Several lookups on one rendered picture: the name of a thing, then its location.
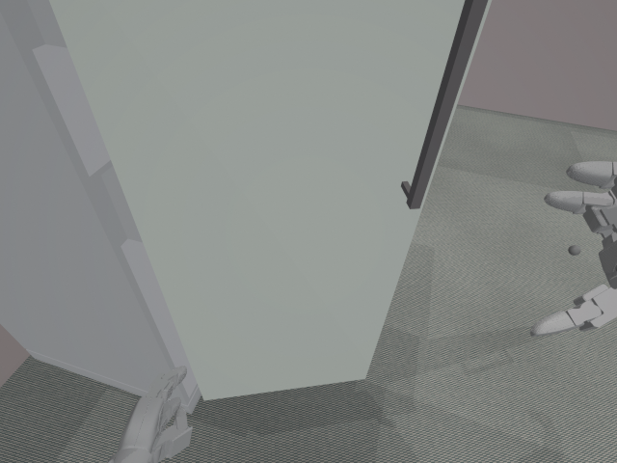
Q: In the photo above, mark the handle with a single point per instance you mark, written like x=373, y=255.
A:
x=458, y=58

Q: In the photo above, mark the robot left hand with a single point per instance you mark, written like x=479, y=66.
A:
x=145, y=427

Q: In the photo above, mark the robot right hand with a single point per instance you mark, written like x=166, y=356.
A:
x=598, y=305

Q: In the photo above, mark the fridge door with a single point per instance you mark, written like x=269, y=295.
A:
x=261, y=146

